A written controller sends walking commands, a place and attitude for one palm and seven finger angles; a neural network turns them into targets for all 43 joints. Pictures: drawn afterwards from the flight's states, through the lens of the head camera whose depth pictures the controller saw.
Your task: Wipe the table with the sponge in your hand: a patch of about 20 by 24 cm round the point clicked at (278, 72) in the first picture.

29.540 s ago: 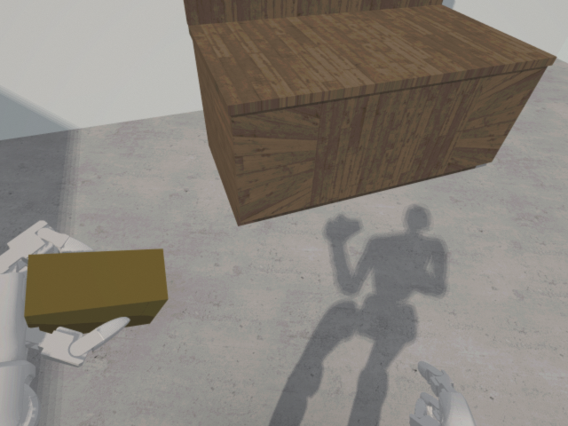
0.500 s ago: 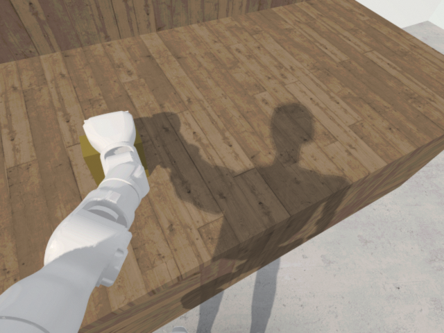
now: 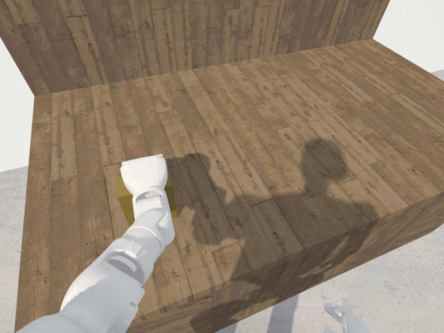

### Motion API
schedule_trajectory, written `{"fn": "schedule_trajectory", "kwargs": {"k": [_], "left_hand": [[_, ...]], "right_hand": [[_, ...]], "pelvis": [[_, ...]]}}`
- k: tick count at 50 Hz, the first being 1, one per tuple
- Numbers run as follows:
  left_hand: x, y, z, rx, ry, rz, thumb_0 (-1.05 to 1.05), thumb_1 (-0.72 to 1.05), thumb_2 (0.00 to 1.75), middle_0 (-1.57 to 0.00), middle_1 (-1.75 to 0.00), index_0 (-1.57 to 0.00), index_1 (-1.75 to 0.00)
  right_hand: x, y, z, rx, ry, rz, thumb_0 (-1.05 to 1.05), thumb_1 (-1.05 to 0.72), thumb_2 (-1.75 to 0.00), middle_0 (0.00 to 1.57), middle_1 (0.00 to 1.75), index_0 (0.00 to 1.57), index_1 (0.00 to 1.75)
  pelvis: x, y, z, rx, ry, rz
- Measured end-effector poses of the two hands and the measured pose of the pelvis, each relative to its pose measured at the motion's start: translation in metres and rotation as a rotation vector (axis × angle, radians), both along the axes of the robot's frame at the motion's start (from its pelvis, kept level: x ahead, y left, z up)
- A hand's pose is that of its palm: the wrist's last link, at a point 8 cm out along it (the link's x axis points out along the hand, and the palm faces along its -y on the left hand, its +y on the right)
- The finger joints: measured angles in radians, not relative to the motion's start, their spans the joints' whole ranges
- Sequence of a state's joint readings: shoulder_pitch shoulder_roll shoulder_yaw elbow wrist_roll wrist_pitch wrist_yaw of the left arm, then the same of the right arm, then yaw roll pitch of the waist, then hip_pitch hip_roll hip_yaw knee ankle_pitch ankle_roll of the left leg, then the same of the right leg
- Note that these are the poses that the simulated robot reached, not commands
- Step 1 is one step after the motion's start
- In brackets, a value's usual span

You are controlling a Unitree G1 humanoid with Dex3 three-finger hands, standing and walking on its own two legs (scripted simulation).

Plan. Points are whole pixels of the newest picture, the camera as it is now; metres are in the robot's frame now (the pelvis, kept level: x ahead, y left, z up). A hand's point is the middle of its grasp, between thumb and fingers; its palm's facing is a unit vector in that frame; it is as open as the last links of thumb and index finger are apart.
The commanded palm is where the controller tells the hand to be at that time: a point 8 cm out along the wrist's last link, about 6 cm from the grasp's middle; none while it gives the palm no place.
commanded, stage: wipe back along the third lane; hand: left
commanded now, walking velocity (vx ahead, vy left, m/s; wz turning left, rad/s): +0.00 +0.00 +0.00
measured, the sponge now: (149, 203) +0.39 +0.19 -0.04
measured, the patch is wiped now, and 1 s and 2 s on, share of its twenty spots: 1.00 1.00 1.00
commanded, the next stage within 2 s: slide back across to the middle lane in 1.62 s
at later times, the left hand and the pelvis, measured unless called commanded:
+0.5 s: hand (159, 209) +0.35 +0.15 +0.01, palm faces -0.06 +0.00 -1.00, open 9.9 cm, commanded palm +0.30 +0.13 +0.03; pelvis -0.01 -0.02 +0.00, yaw +1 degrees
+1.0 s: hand (168, 225) +0.32 +0.13 +0.01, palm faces -0.05 -0.01 -1.00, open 9.9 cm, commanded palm +0.27 +0.10 +0.03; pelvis -0.02 -0.04 +0.00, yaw +1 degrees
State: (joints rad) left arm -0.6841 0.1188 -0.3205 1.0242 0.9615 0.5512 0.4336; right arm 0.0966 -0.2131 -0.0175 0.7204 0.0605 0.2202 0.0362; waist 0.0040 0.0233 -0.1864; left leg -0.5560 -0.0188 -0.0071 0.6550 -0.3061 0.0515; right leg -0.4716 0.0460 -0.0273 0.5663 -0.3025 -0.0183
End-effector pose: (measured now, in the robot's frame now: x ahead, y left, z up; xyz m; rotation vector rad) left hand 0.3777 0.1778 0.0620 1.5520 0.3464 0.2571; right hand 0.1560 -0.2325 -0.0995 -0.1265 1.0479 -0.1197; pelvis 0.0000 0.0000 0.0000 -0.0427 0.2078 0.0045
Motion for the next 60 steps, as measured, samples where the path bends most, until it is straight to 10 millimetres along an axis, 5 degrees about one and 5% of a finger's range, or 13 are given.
{"fn": "schedule_trajectory", "kwargs": {"k": [22,37,60], "left_hand": [[-0.040,-0.026,0.000,0.007,0.004,-0.033,0.00,-0.47,1.09,-0.71,-1.44,-0.71,-1.45],[-0.068,-0.043,-0.001,-0.010,-0.011,-0.039,0.00,-0.47,1.09,-0.71,-1.44,-0.71,-1.45],[-0.081,-0.054,-0.002,-0.011,-0.005,-0.039,0.00,-0.47,1.09,-0.71,-1.43,-0.71,-1.45]], "right_hand": [[-0.004,-0.009,-0.002,0.042,-0.005,0.018,0.01,-0.91,-0.90,0.20,0.30,0.19,0.30],[0.011,-0.016,0.010,0.055,-0.089,0.043,0.01,-0.91,-0.90,0.19,0.30,0.19,0.30],[0.027,-0.023,0.013,0.070,-0.129,0.066,0.01,-0.91,-0.90,0.19,0.30,0.19,0.30]], "pelvis": [[-0.008,-0.016,0.003,0.018,-0.061,0.007],[-0.016,-0.029,0.004,0.030,-0.099,0.004],[-0.015,-0.042,0.002,0.040,-0.109,0.003]]}}
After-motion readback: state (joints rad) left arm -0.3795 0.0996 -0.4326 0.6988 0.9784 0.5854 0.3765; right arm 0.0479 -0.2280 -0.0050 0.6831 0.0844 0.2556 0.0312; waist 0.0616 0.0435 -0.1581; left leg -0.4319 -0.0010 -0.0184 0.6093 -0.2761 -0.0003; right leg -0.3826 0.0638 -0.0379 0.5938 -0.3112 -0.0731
